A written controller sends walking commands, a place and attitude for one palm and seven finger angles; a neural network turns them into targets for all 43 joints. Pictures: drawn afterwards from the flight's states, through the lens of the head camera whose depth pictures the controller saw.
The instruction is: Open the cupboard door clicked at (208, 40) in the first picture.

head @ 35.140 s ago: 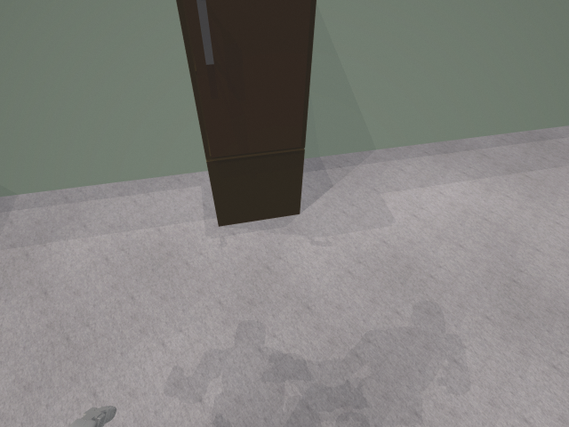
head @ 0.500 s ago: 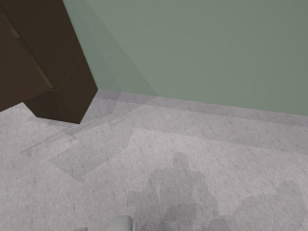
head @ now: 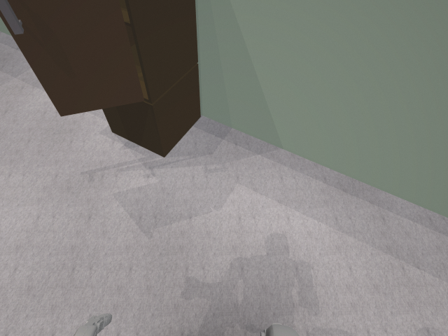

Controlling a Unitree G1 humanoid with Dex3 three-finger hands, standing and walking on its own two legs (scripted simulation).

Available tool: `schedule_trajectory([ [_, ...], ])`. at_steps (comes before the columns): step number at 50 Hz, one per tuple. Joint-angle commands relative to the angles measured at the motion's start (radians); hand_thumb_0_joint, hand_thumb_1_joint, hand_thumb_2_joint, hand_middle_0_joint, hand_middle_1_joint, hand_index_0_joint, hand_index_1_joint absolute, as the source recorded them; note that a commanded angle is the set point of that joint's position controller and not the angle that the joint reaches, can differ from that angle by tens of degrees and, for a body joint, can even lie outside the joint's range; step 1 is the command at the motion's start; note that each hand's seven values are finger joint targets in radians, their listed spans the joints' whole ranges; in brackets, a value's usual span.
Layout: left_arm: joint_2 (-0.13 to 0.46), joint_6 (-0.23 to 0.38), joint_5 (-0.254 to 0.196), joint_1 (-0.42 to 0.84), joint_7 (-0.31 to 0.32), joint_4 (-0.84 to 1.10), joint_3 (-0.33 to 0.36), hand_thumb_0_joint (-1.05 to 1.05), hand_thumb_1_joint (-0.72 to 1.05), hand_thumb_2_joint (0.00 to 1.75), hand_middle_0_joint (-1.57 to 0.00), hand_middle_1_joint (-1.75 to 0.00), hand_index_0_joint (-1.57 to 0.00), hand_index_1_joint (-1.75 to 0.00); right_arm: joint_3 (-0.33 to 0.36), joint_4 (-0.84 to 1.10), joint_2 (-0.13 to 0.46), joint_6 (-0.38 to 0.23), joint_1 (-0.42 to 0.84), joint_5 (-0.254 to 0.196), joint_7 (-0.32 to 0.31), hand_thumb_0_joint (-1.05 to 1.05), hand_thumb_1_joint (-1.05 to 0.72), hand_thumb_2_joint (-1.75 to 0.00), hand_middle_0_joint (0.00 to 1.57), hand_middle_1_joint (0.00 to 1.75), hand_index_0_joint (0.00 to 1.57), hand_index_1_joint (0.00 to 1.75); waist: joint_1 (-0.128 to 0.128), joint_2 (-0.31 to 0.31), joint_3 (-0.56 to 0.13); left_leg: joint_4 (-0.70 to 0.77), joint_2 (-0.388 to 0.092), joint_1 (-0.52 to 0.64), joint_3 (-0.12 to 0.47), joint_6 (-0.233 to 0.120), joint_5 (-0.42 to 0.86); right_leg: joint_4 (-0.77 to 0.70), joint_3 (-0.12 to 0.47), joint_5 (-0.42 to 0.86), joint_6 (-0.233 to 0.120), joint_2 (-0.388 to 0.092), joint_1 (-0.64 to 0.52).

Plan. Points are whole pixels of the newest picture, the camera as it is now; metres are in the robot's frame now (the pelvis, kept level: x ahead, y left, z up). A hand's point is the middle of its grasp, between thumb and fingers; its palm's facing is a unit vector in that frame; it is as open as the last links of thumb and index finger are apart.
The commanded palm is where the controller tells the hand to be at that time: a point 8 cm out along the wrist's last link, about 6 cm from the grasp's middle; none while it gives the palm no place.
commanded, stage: turn to face it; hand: left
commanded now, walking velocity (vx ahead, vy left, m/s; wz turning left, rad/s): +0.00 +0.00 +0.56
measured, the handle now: out of the picture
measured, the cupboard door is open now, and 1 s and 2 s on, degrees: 48 48 48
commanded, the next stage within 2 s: take the last steps up to it in 0.38 s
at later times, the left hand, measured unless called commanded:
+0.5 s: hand out of the picture -0.01 +0.15 -0.16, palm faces +0.33 -0.91 -0.25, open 7.3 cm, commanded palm none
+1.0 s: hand out of the picture +0.08 +0.21 -0.16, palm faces +0.35 -0.92 -0.20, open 7.4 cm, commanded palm none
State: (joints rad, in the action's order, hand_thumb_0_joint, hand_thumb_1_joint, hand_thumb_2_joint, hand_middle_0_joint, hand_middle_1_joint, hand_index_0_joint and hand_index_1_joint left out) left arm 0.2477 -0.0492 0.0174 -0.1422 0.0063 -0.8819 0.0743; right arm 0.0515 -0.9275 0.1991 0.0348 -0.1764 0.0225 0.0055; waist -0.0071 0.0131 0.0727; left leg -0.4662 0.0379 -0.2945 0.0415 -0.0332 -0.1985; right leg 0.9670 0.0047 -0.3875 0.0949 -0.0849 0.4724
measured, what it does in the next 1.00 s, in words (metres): steps on the spot, turning left: right foot, then left foot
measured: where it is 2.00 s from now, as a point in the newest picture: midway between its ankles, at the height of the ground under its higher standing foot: (179, 285)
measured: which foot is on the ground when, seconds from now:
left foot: down 0.00-0.14, up 0.16-0.56, down 0.58-1.00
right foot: up 0.00-0.12, down 0.14-0.58, up 0.60-1.00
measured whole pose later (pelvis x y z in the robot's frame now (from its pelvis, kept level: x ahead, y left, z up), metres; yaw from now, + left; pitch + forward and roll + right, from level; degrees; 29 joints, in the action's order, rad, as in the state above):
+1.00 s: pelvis +0.07 +0.01 +0.00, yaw +21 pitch +0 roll +2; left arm 0.18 -0.01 0.03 -0.18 -0.02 -0.98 0.05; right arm 0.03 -1.08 0.16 -0.03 -0.39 0.02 -0.01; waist -0.02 0.01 0.03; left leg -0.32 0.07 -0.04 -0.05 -0.06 -0.28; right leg 0.76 -0.07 -0.29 0.03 -0.10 0.47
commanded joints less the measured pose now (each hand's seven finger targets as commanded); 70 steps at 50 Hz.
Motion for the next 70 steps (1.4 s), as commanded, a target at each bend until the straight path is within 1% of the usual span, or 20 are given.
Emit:
schedule_trajectory([
  [1,0.054,0.024,-0.003,0.003,0.007,0.084,0.010,0.00,0.90,0.90,-0.20,-0.30,-0.20,-0.30,0.065,0.067,0.222,-0.013,-0.011,0.007,-0.012,0.00,-0.90,-0.90,0.20,0.30,0.20,0.30,-0.017,-0.190,-0.115,0.110,-0.231,0.073,0.287,-0.125,0.193,-0.178,-0.025,-0.031,-0.009,0.048,-0.069],
  [5,0.081,0.048,-0.008,-0.118,0.017,0.058,0.021,0.00,0.90,0.90,-0.20,-0.30,-0.20,-0.30,0.068,0.082,0.187,-0.009,0.025,-0.007,-0.010,0.00,-0.90,-0.90,0.20,0.30,0.20,0.30,0.045,-0.122,-0.176,-0.027,-0.151,-0.077,0.282,-0.053,0.176,-0.567,-0.010,0.173,-0.031,0.042,-0.400],
  [7,0.219,0.059,0.014,-0.146,0.030,0.054,0.043,0.00,0.90,0.90,-0.20,-0.30,-0.20,-0.30,0.057,0.108,0.103,-0.013,0.022,-0.016,-0.003,0.00,-0.90,-0.90,0.20,0.30,0.20,0.30,0.065,0.298,-0.165,-0.456,0.062,-0.350,-0.001,0.077,-0.405,-0.698,0.389,0.333,-0.207,-0.400,-0.519],
  [8,0.203,0.056,0.006,-0.117,0.033,0.064,0.033,0.00,0.90,0.90,-0.20,-0.30,-0.20,-0.30,0.066,0.099,0.143,-0.004,0.013,-0.008,0.001,0.00,-0.90,-0.90,0.20,0.30,0.20,0.30,0.046,0.210,-0.139,-0.631,0.002,-0.304,0.045,0.067,-0.399,-0.680,0.311,0.377,-0.249,-0.424,-0.387],
  [10,0.109,0.061,0.000,-0.010,0.032,0.074,0.011,0.00,0.90,0.90,-0.20,-0.30,-0.20,-0.30,0.067,0.042,0.133,0.020,-0.004,-0.001,0.007,0.00,-0.90,-0.90,0.20,0.30,0.20,0.30,-0.012,0.194,-0.047,-0.770,-0.038,-0.313,0.033,0.084,-0.265,-0.666,0.164,0.406,-0.212,-0.275,-0.317],
  [13,0.085,0.069,-0.002,-0.034,0.029,0.063,0.003,0.00,0.90,0.90,-0.20,-0.30,-0.20,-0.30,0.052,0.027,0.100,0.023,-0.007,-0.006,0.017,0.00,-0.90,-0.90,0.20,0.30,0.20,0.30,-0.016,0.157,-0.068,-0.754,-0.053,-0.309,-0.013,0.102,-0.179,-0.618,0.001,0.597,-0.179,-0.217,-0.378],
  [22,0.124,0.072,0.014,-0.200,0.027,-0.022,0.018,0.00,0.90,0.90,-0.20,-0.30,-0.20,-0.30,0.017,0.028,0.059,0.010,0.116,-0.013,0.011,0.00,-0.90,-0.90,0.20,0.30,0.20,0.30,0.058,0.192,-0.077,-0.346,-0.042,-0.173,-0.111,0.087,-0.262,-0.540,-0.048,0.850,-0.207,-0.254,-0.478],
  [27,0.140,0.072,0.002,-0.160,0.015,-0.045,0.021,0.00,0.90,0.90,-0.20,-0.30,-0.20,-0.30,0.009,-0.007,0.083,-0.017,0.019,-0.006,0.006,0.00,-0.90,-0.90,0.20,0.30,0.20,0.30,-0.006,0.161,-0.102,-0.011,-0.011,0.124,-0.160,0.049,-0.068,-0.457,-0.085,0.595,-0.147,-0.233,-0.330],
  [28,0.123,0.070,-0.002,-0.137,0.009,-0.036,0.020,0.00,0.90,0.90,-0.20,-0.30,-0.20,-0.30,0.022,-0.019,0.136,-0.028,-0.036,-0.001,0.006,0.00,-0.90,-0.90,0.20,0.30,0.20,0.30,-0.039,0.040,-0.131,0.072,-0.081,0.264,-0.086,0.014,-0.012,-0.321,-0.126,0.438,-0.111,-0.195,-0.212],
  [29,0.062,0.066,-0.010,-0.131,-0.002,-0.007,0.010,0.00,0.90,0.90,-0.20,-0.30,-0.20,-0.30,0.048,-0.028,0.239,-0.035,-0.109,0.012,0.000,0.00,-0.90,-0.90,0.20,0.30,0.20,0.30,-0.073,-0.254,-0.170,0.105,-0.316,0.412,0.246,-0.111,0.103,-0.092,-0.208,-0.045,-0.050,-0.046,0.031],
  [30,0.037,0.058,0.002,-0.044,0.000,0.032,-0.005,0.00,0.90,0.90,-0.20,-0.30,-0.20,-0.30,0.056,-0.047,0.285,-0.024,-0.179,0.009,-0.009,0.00,-0.90,-0.90,0.20,0.30,0.20,0.30,-0.108,-0.295,-0.136,0.170,-0.425,0.385,0.359,-0.217,0.136,0.090,-0.142,-0.292,-0.055,0.001,0.152],
  [36,0.029,0.050,0.015,-0.084,-0.028,-0.048,0.002,0.00,0.90,0.90,-0.20,-0.30,-0.20,-0.30,0.011,-0.011,0.148,-0.066,-0.076,-0.001,-0.027,0.00,-0.90,-0.90,0.20,0.30,0.20,0.30,0.001,-0.114,-0.006,0.280,-0.260,0.165,0.173,-0.145,-0.067,0.202,-0.042,0.051,-0.067,-0.037,0.151],
  [47,-0.015,0.069,0.009,0.061,-0.029,0.000,-0.019,0.00,0.90,0.90,-0.20,-0.30,-0.20,-0.30,0.005,-0.100,0.108,-0.089,-0.247,0.003,-0.026,0.00,-0.90,-0.90,0.20,0.30,0.20,0.30,-0.029,-0.110,0.031,0.290,-0.263,0.188,0.132,-0.186,0.019,-0.216,-0.080,0.102,-0.061,-0.022,0.052],
  [51,-0.011,0.080,0.009,-0.020,-0.030,-0.029,-0.011,0.00,0.90,0.90,-0.20,-0.30,-0.20,-0.30,0.002,-0.127,0.106,-0.087,-0.240,0.005,-0.027,0.00,-0.90,-0.90,0.20,0.30,0.20,0.30,0.023,-0.084,0.008,0.183,-0.227,0.106,0.085,-0.146,0.034,-0.395,-0.112,0.147,-0.075,0.027,-0.193],
  [53,0.072,0.101,0.014,-0.232,-0.020,-0.098,0.014,0.00,0.90,0.90,-0.20,-0.30,-0.20,-0.30,-0.003,-0.127,0.075,-0.094,-0.228,-0.010,-0.021,0.00,-0.90,-0.90,0.20,0.30,0.20,0.30,0.113,0.071,-0.086,-0.121,-0.107,-0.094,-0.015,-0.069,-0.002,-0.531,0.040,0.104,-0.126,-0.074,-0.569],
  [54,0.167,0.107,0.016,-0.363,-0.010,-0.140,0.037,0.00,0.90,0.90,-0.20,-0.30,-0.20,-0.30,-0.006,-0.103,0.033,-0.099,-0.251,-0.015,-0.016,0.00,-0.90,-0.90,0.20,0.30,0.20,0.30,0.142,0.304,-0.155,-0.402,0.015,-0.312,-0.108,-0.013,-0.263,-0.646,0.396,0.083,-0.228,-0.342,-0.769],
  [55,0.177,0.103,0.002,-0.387,-0.002,-0.143,0.036,0.00,0.90,0.90,-0.20,-0.30,-0.20,-0.30,0.004,-0.087,0.076,-0.090,-0.203,-0.007,-0.013,0.00,-0.90,-0.90,0.20,0.30,0.20,0.30,0.143,0.225,-0.124,-0.629,-0.014,-0.370,-0.053,-0.003,-0.385,-0.749,0.519,0.037,-0.291,-0.443,-0.678],
  [57,0.075,0.116,-0.002,-0.236,0.007,-0.119,0.011,0.00,0.90,0.90,-0.20,-0.30,-0.20,-0.30,0.014,-0.106,0.056,-0.081,-0.154,-0.001,-0.007,0.00,-0.90,-0.90,0.20,0.30,0.20,0.30,0.078,0.143,0.020,-0.727,-0.099,-0.373,0.013,0.006,-0.179,-0.795,0.383,-0.008,-0.245,-0.363,-0.433],
  [61,-0.026,0.136,-0.003,-0.193,0.006,-0.128,-0.020,0.00,0.90,0.90,-0.20,-0.30,-0.20,-0.30,0.002,-0.144,-0.019,-0.048,-0.206,0.002,0.009,0.00,-0.90,-0.90,0.20,0.30,0.20,0.30,0.005,0.113,0.025,-0.618,-0.133,-0.269,-0.040,0.054,-0.012,-0.801,0.012,0.326,-0.173,-0.225,-0.306],
  [70,0.016,0.149,0.003,-0.281,0.005,-0.205,-0.022,0.00,0.90,0.90,-0.20,-0.30,-0.20,-0.30,0.004,-0.070,-0.010,-0.046,0.006,-0.001,0.031,0.00,-0.90,-0.90,0.20,0.30,0.20,0.30,0.038,0.129,0.028,-0.330,-0.133,-0.316,-0.117,0.075,0.049,-0.771,-0.071,0.532,-0.199,-0.225,-0.428],
])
